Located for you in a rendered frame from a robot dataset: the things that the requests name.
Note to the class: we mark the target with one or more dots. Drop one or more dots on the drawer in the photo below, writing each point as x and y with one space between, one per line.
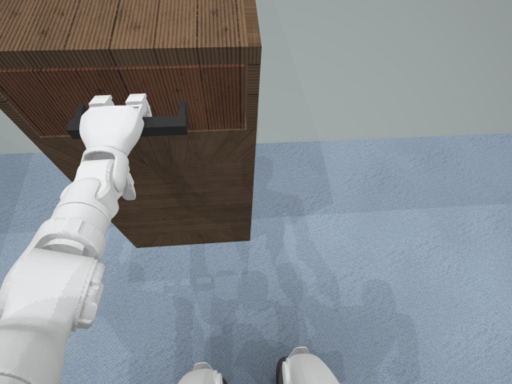
48 97

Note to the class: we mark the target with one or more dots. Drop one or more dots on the left robot hand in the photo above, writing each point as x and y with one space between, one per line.
119 127

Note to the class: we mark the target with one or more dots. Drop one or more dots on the cabinet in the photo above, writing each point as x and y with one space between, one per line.
190 189

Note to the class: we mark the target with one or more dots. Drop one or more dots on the handle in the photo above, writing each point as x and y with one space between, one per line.
153 126

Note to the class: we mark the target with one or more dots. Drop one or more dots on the right robot thigh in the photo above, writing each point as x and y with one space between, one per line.
306 369

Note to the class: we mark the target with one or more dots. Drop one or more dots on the left robot forearm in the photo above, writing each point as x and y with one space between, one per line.
81 219

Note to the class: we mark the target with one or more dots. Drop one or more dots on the left robot shin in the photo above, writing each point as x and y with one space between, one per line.
202 365

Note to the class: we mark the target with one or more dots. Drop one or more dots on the left robot upper arm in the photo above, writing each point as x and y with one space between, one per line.
53 294

